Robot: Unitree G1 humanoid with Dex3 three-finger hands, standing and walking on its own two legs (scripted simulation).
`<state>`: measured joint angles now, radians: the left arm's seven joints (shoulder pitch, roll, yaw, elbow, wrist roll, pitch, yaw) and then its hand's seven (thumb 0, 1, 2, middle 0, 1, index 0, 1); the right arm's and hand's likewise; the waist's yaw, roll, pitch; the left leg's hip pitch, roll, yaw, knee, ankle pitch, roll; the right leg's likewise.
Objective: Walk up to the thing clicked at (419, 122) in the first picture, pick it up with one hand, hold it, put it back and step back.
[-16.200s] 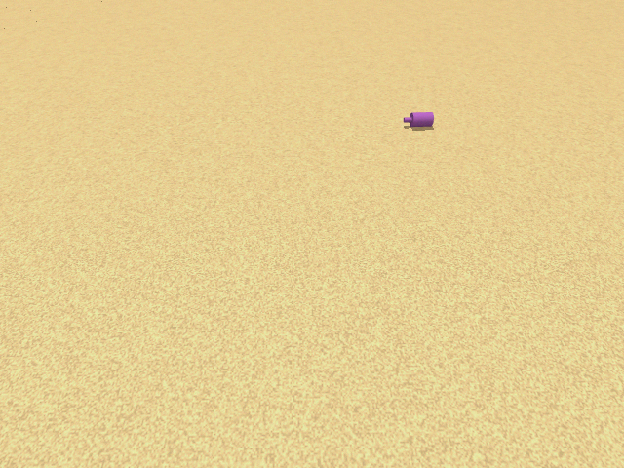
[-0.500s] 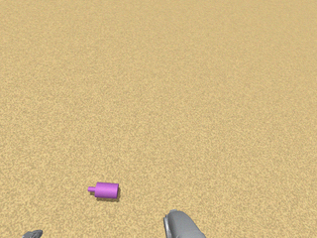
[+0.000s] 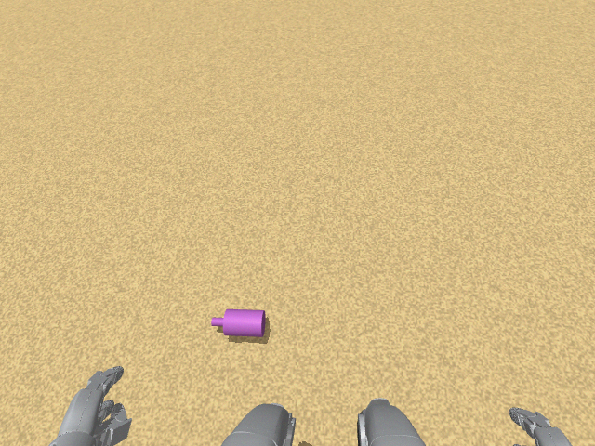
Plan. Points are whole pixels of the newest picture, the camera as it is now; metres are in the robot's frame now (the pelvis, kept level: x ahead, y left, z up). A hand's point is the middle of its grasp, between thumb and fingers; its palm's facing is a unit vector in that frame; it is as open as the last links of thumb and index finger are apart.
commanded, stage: walk up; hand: left
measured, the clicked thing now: (237, 322) +0.47 +0.25 -0.70
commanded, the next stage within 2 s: none
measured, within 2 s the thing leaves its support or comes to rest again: neither
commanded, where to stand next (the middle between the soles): +0.08 -0.01 m, yaw -1 degrees
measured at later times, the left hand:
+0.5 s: hand out of the picture -0.03 +0.29 -0.13, palm faces -0.08 -0.95 -0.30, open 7.4 cm
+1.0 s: hand out of the picture +0.07 +0.24 -0.08, palm faces +0.00 -0.86 -0.51, open 7.4 cm
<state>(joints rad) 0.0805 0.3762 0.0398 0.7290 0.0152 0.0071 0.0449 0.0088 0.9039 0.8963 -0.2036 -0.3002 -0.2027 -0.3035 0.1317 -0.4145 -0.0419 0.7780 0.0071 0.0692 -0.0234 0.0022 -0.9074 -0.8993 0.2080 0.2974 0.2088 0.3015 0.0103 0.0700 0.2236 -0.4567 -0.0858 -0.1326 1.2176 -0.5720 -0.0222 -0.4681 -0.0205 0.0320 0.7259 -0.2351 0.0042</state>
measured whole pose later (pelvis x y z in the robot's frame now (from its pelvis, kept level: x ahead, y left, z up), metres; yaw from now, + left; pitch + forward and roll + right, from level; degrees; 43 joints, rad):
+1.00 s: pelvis +0.00 -0.05 +0.03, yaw +0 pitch -4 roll +0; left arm 0.27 0.36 0.05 0.86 0.01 -0.06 0.03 0.01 0.90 0.90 -0.20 -0.30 -0.20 -0.30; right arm 0.33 -0.42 -0.08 0.88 -0.01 0.06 0.04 0.00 -0.91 -0.90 0.21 0.30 0.21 0.30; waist -0.01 0.13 0.13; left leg -0.49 -0.05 -0.18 1.02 -0.29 -0.01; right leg -0.20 -0.04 -0.08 0.54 -0.27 -0.01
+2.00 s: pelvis +0.01 -0.01 +0.03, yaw -2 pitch -3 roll +0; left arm 0.18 0.36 0.00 1.04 0.01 -0.03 -0.02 0.01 0.91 0.90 -0.20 -0.30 -0.20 -0.30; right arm 0.18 -0.38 -0.02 1.04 0.00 -0.04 0.02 0.01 -0.91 -0.90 0.21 0.30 0.21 0.30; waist -0.01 -0.01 0.06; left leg -0.20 0.00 0.03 0.51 -0.26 0.01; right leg -0.15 0.01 0.01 0.50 -0.30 -0.01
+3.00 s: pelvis -0.01 -0.01 +0.04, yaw -2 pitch -3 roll +0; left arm 0.10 0.35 -0.01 1.14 0.01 -0.02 -0.01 0.01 0.91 0.90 -0.20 -0.30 -0.20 -0.30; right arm 0.07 -0.34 -0.01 1.16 -0.01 -0.01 0.02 0.00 -0.91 -0.90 0.21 0.30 0.21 0.30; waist -0.01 -0.01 0.05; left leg -0.13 0.00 0.04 0.30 -0.12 0.01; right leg -0.08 0.01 0.02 0.29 -0.16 0.00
